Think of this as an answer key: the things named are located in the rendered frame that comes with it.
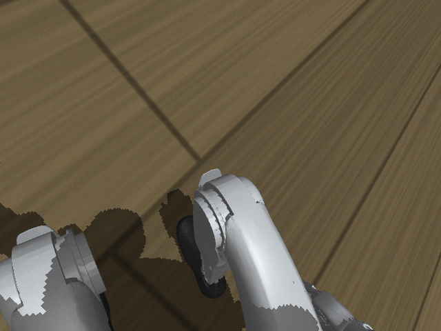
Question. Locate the left robot foot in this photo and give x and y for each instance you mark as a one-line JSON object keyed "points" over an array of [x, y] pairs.
{"points": [[107, 309]]}

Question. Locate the right robot foot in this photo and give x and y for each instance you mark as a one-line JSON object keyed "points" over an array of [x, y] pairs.
{"points": [[192, 255]]}

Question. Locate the right robot hand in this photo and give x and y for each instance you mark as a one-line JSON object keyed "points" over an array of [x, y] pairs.
{"points": [[328, 309]]}

